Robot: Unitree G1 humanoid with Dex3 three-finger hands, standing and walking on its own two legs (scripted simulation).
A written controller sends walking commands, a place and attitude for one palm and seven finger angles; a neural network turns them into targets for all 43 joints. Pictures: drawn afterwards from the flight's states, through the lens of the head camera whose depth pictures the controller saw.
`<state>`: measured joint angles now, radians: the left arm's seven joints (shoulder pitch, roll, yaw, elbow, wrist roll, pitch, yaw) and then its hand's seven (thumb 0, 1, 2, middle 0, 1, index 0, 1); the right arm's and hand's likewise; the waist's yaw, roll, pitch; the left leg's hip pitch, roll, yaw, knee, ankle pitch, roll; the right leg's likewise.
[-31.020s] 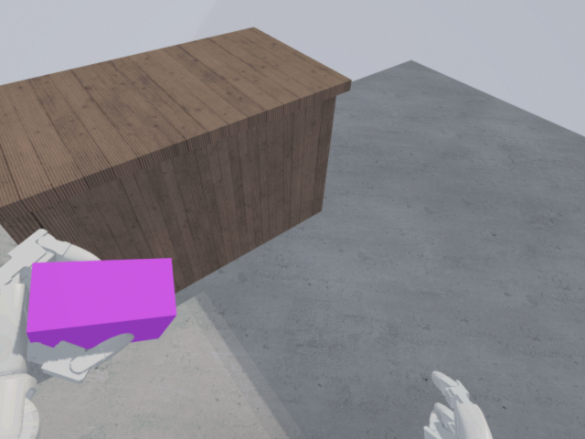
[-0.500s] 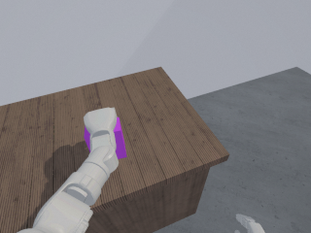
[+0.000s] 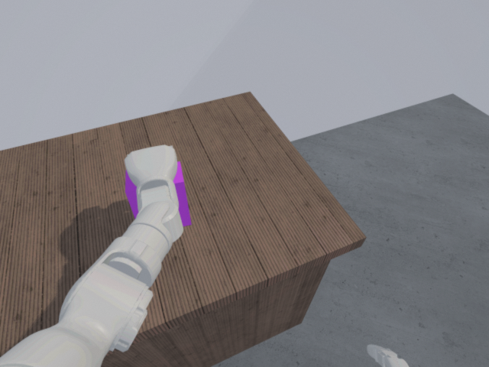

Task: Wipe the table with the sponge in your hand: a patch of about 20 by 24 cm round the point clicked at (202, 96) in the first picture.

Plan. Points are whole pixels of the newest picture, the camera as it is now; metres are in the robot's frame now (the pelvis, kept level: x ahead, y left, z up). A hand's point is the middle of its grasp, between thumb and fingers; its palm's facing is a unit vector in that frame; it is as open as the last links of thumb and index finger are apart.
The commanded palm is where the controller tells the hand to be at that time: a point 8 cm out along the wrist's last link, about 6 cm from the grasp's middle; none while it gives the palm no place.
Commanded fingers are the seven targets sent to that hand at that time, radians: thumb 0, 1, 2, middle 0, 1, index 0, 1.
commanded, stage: wipe forward along the third lane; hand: left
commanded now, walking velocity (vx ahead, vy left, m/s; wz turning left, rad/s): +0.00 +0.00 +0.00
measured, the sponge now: (162, 205) +0.42 +0.18 +0.00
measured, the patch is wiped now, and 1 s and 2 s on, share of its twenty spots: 0.95 1.00 1.00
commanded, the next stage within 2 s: wipe back along the third lane in 0.34 s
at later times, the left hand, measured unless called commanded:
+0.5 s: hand (150, 171) +0.47 +0.20 +0.05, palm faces -0.07 -0.01 -1.00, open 10.3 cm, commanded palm +0.44 +0.19 +0.08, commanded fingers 0.00 0.10 1.30 -1.20 -1.60 -1.20 -1.60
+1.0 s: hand (157, 185) +0.43 +0.18 +0.05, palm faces -0.03 -0.02 -1.00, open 10.3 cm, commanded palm +0.39 +0.16 +0.08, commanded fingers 0.00 0.10 1.30 -1.20 -1.60 -1.20 -1.60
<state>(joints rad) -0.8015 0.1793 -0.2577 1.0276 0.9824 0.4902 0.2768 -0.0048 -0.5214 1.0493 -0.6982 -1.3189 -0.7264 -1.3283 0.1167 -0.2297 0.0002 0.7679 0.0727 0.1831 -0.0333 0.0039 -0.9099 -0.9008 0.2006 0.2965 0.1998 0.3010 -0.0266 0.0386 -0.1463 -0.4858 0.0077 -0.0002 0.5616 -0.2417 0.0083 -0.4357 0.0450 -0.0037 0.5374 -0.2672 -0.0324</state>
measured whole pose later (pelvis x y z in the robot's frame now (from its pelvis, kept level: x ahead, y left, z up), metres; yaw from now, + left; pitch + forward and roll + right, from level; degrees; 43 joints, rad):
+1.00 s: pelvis +0.01 +0.01 +0.00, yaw +0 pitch +10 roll -1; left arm -0.77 0.13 -0.32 1.00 0.96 0.53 0.32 -0.01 -0.50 1.05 -0.66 -1.36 -0.69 -1.37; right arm 0.10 -0.21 -0.02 0.76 0.07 0.19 0.02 0.00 -0.91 -0.90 0.20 0.30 0.20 0.30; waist 0.00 0.04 -0.17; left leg -0.47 0.00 0.00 0.57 -0.27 0.03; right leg -0.41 0.03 0.00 0.52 -0.28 -0.02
